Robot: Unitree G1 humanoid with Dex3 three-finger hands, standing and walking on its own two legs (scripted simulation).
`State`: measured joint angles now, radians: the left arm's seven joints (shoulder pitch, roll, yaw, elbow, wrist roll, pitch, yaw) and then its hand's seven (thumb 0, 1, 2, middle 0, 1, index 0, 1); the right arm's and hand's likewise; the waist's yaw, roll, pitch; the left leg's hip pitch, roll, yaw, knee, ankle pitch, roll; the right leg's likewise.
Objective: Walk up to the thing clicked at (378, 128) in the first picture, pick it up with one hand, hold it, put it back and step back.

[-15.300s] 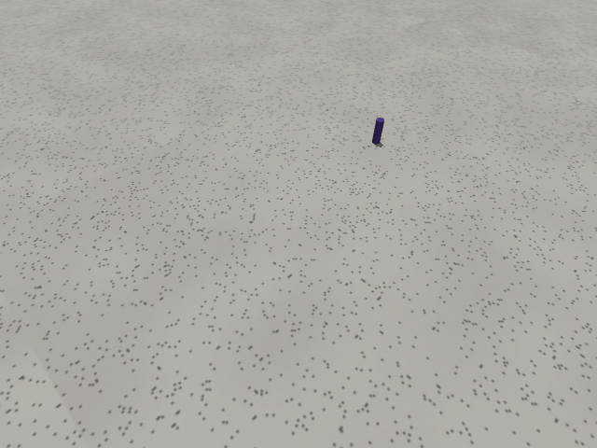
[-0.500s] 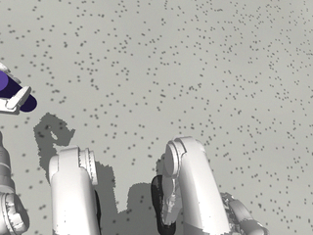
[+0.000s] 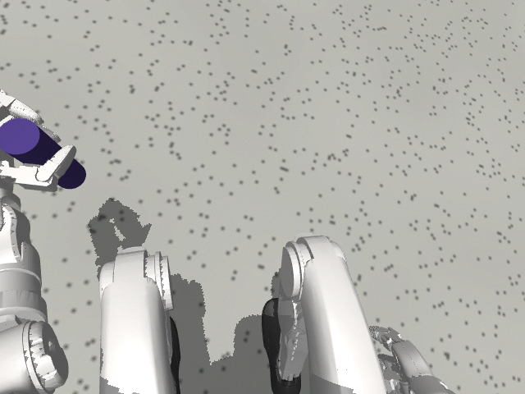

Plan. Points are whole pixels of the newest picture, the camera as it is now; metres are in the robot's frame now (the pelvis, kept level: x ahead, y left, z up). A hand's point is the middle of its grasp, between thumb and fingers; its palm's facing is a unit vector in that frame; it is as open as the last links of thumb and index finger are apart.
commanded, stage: settle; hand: left
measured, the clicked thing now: (48, 158) +0.45 +0.27 -0.07
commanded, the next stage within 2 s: lift in 0.18 s
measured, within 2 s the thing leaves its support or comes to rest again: neither
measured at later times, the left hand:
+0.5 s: hand (35, 136) +0.45 +0.26 -0.01, palm faces +0.21 -0.98 -0.06, open 7.9 cm
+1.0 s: hand out of the picture +0.41 +0.25 +0.11, palm faces +0.21 -0.98 -0.05, open 7.9 cm
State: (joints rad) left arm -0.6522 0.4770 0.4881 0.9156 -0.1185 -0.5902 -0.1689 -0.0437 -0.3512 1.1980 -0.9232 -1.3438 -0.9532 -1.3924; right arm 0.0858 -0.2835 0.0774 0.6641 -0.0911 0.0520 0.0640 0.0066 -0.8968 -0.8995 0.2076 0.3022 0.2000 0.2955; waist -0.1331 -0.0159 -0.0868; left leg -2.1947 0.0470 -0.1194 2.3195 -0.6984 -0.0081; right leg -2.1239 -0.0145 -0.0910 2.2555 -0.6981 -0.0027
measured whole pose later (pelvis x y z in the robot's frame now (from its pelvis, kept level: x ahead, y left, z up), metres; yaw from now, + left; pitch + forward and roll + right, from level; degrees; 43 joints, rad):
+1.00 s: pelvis +0.01 +0.00 +0.11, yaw +3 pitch +33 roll -4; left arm -0.41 0.33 0.36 0.53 -0.17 -0.40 -0.14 -0.04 -0.36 1.20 -0.94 -1.32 -0.97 -1.37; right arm 0.13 -0.26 -0.01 0.63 0.01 0.01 0.00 0.01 -0.91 -0.90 0.21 0.30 0.20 0.30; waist -0.06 0.02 -0.18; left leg -1.87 0.05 -0.06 1.96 -0.67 -0.01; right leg -1.82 -0.02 -0.06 1.93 -0.67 0.00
